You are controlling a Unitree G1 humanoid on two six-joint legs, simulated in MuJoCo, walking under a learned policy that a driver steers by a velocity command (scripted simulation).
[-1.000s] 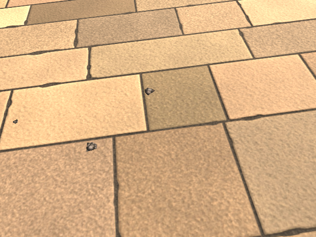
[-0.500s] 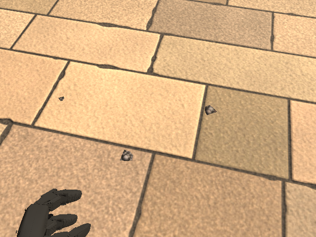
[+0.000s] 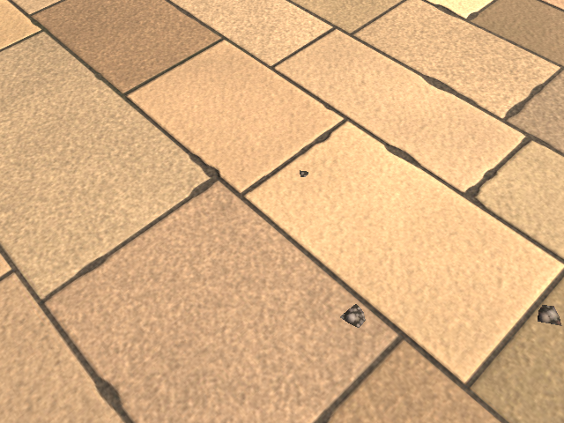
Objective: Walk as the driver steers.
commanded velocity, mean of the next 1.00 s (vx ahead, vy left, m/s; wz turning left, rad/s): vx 0.00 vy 0.00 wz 0.17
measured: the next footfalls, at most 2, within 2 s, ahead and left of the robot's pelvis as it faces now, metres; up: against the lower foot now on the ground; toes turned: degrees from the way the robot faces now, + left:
left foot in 0.20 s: +0.02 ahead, +0.14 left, +0.00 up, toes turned +5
right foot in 0.52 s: +0.05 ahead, -0.10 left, +0.00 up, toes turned +7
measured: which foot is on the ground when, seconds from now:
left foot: up 0.00-0.18, down 0.20-1.00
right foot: down 0.00-0.20, up 0.22-0.50, down 0.52-1.00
